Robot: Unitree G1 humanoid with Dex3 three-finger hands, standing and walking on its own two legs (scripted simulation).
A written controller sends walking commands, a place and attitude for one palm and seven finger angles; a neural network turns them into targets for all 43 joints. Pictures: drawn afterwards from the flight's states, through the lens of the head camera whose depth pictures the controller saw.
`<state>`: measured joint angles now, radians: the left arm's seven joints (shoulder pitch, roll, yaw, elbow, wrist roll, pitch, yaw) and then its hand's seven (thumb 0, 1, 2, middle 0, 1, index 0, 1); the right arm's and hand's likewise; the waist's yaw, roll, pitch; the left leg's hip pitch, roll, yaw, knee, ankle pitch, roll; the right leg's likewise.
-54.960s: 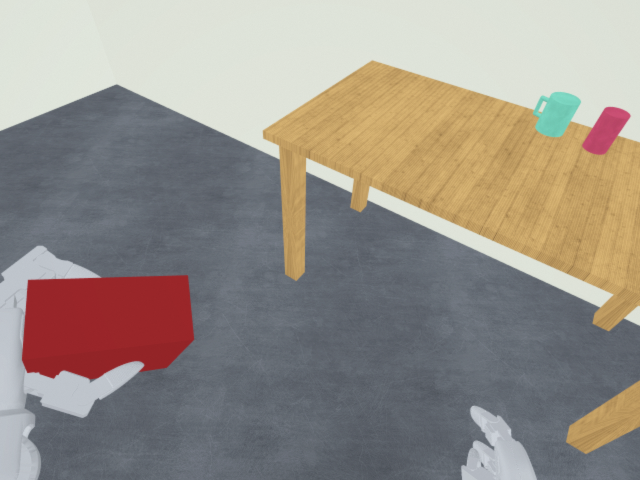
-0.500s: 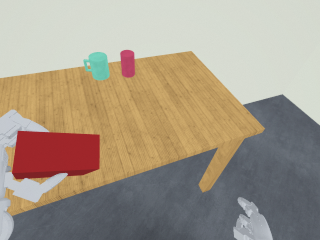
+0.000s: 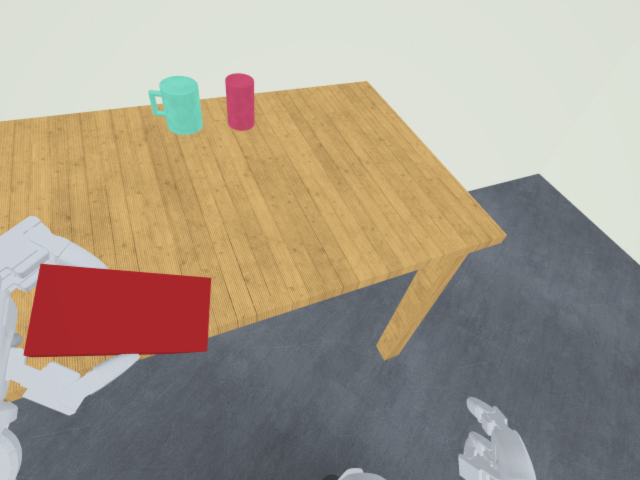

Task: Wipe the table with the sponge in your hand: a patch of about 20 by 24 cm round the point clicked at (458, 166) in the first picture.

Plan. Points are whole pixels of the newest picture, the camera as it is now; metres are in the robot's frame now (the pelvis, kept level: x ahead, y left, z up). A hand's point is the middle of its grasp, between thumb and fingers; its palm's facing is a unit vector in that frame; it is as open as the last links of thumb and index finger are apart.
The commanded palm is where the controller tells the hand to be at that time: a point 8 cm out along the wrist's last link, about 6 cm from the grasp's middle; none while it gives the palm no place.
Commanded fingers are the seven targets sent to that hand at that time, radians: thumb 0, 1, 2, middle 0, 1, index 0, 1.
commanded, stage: step back with the hand held close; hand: left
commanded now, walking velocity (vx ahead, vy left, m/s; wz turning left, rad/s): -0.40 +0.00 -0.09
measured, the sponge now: (143, 319) +0.24 +0.18 +0.14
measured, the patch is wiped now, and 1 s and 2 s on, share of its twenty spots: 1.00 1.00 1.00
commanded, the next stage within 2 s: stop stepping back and stand still in 0.28 s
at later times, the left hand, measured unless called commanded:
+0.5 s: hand out of the picture +0.10 +0.18 +0.17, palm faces +0.17 -0.88 -0.43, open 10.2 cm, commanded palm +0.05 +0.24 +0.20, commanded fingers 0.00 0.10 1.30 -1.20 -1.60 -1.20 -1.60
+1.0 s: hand out of the picture +0.00 +0.16 +0.17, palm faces +0.25 -0.89 -0.39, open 10.2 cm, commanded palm -0.04 +0.21 +0.20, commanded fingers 0.00 0.10 1.30 -1.20 -1.60 -1.20 -1.60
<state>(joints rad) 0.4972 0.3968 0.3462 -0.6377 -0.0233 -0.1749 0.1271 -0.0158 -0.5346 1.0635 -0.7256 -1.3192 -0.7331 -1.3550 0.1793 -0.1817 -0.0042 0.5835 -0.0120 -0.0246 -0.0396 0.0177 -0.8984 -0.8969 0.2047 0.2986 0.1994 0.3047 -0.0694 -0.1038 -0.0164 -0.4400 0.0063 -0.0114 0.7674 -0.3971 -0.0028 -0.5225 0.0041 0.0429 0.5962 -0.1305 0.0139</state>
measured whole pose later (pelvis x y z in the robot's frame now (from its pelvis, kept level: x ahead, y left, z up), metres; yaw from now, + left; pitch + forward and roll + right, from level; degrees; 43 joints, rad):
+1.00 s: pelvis -0.22 -0.05 +0.01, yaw -5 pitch +0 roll +2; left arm 0.52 0.37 0.32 -0.44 -0.05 -0.14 0.10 -0.02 -0.54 1.06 -0.73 -1.32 -0.73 -1.36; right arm 0.24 -0.19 0.02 0.68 0.01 -0.08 -0.04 0.02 -0.90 -0.90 0.20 0.30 0.20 0.30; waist -0.05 -0.04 -0.08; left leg -0.41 0.01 0.06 0.93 -0.38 0.03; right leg -0.39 0.02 -0.10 0.53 -0.17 -0.09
